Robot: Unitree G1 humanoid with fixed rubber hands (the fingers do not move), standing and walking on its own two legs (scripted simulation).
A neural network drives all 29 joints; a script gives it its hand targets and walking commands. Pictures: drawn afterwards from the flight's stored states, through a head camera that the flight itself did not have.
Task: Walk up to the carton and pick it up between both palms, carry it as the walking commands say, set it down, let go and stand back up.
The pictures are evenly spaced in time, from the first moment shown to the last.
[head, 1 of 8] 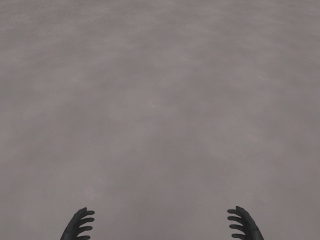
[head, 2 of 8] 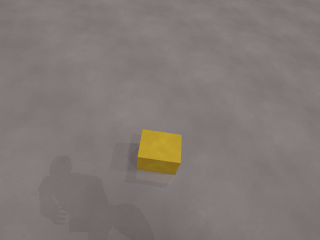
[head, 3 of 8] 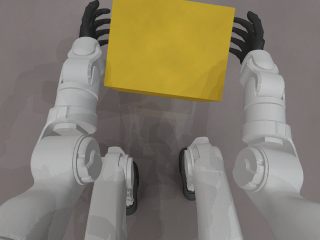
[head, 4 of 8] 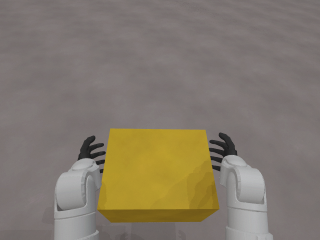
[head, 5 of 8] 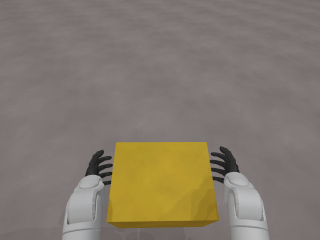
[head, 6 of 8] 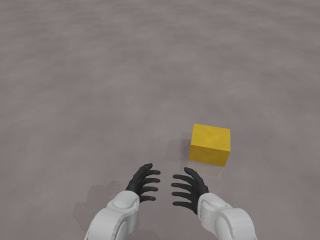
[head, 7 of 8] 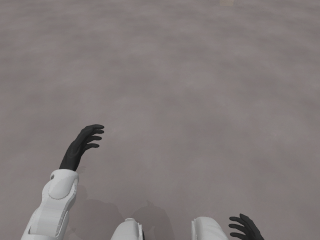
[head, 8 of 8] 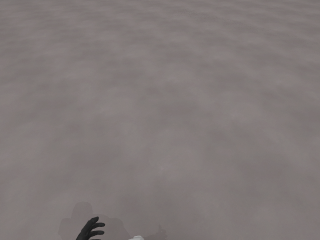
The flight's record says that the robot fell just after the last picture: no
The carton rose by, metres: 0.70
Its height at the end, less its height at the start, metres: +0.00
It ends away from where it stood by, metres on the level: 6.55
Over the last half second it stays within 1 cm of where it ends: yes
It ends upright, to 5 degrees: yes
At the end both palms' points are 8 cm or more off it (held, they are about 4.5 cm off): yes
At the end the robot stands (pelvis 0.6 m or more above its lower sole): yes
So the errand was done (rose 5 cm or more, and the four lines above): yes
